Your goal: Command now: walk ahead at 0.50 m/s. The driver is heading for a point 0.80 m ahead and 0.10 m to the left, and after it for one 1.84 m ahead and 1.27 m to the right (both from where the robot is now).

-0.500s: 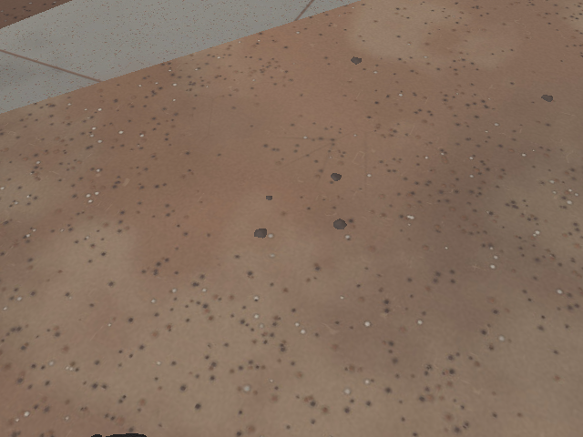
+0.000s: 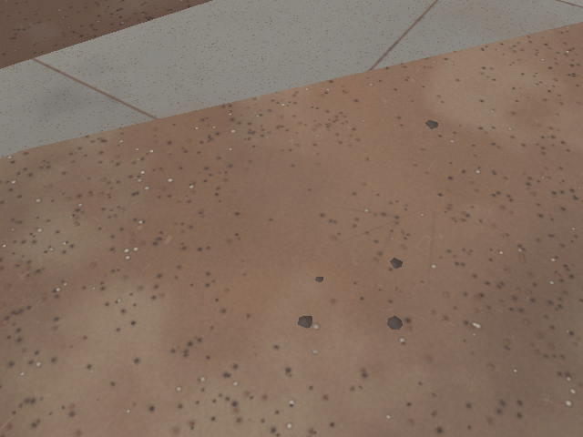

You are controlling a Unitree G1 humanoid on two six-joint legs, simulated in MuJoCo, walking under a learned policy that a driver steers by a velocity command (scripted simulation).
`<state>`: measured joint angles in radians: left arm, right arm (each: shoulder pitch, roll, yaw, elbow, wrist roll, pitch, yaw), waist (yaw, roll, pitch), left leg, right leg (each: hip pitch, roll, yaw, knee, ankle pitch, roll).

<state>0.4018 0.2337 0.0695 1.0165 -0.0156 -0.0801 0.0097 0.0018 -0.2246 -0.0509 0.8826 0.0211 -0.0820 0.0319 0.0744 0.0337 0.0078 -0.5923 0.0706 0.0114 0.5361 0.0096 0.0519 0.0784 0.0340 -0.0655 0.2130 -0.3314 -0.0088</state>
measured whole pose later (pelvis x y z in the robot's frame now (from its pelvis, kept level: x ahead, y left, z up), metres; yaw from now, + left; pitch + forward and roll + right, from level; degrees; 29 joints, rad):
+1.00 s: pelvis +0.56 -0.02 +0.01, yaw +1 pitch +1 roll -2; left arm 0.35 0.24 0.06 0.99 0.00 -0.09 0.00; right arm 0.07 -0.25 -0.07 0.91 0.02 -0.07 0.01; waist 0.06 0.03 0.00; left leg -0.68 0.12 -0.02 0.66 0.07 0.02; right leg 0.00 0.05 -0.08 0.19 -0.21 -0.04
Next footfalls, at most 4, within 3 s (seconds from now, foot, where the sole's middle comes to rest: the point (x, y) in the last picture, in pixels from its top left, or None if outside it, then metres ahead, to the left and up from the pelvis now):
0.06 left None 0.22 0.13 -0.77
0.60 right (376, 419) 0.53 -0.11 -0.77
1.14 left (277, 295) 0.83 0.14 -0.77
1.68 right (370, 309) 0.81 -0.10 -0.77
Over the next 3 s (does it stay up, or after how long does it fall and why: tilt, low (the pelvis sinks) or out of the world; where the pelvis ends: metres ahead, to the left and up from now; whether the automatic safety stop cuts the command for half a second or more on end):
stays up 0.78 -0.02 0.00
